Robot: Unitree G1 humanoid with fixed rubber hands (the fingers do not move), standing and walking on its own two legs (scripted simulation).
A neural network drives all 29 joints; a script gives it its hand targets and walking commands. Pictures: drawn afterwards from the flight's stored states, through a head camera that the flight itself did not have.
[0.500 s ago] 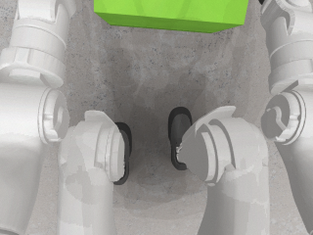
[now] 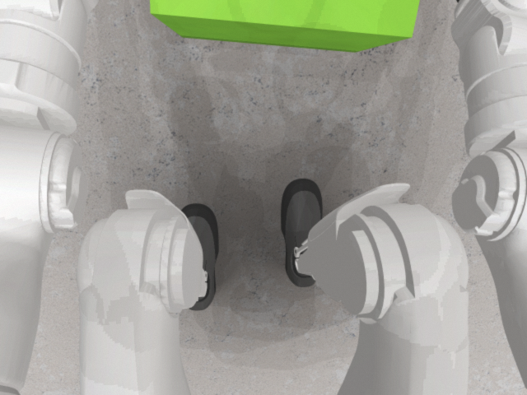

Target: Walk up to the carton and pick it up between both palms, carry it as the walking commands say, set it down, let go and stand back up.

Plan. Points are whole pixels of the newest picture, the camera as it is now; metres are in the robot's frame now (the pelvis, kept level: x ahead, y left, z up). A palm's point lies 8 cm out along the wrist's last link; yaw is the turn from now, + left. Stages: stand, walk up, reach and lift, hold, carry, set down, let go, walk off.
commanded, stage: set down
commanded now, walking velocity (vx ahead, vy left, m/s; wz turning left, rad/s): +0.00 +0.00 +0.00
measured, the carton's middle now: out of the picture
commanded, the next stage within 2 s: let go in 1.58 s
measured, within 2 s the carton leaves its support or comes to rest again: neither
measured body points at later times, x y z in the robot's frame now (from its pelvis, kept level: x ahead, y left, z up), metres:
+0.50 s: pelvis -0.01 +0.00 +0.05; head +0.37 -0.03 +0.28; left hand +0.61 +0.15 -0.09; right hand +0.55 -0.29 -0.09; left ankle +0.09 +0.10 -0.30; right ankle +0.12 -0.10 -0.30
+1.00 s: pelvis -0.02 +0.00 +0.18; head +0.36 -0.04 +0.40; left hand +0.62 +0.15 +0.06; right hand +0.55 -0.29 +0.05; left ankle +0.09 +0.10 -0.30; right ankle +0.12 -0.10 -0.30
